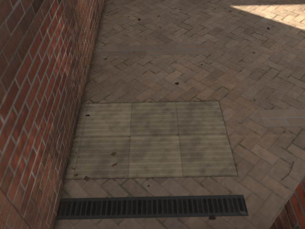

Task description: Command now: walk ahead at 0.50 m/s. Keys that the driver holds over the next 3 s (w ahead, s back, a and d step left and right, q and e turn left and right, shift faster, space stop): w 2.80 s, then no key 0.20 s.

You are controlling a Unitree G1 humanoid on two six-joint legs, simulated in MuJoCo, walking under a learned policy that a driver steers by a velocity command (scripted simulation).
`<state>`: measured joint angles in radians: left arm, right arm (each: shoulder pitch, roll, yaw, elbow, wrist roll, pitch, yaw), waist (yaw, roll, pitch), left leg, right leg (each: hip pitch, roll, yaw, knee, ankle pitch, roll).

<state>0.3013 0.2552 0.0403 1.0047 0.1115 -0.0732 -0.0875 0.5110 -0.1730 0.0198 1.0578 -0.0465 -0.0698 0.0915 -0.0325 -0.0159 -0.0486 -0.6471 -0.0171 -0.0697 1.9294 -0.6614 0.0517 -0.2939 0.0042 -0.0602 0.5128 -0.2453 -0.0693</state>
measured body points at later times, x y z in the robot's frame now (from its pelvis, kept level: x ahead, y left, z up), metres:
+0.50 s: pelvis +0.26 +0.03 -0.18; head +0.26 +0.03 +0.27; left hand +0.13 +0.22 -0.33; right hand +0.35 -0.21 -0.32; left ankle +0.28 +0.12 -0.93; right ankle +0.11 -0.10 -0.65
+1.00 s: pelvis +0.54 -0.01 -0.39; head +0.53 -0.01 +0.06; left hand +0.54 +0.25 -0.54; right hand +0.55 -0.25 -0.54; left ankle +0.51 +0.13 -0.91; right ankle +0.53 -0.09 -1.12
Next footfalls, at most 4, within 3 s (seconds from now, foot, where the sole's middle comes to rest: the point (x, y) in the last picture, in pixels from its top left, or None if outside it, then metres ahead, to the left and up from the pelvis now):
0.44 left None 0.32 0.13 -0.96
0.86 right None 0.57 -0.09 -1.15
1.34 left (135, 211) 0.92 0.13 -1.34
1.74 right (170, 178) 1.16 -0.12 -1.34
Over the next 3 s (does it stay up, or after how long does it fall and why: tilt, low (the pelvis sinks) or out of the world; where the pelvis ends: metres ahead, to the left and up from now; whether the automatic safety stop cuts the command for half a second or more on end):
stays up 1.64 -0.02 -0.57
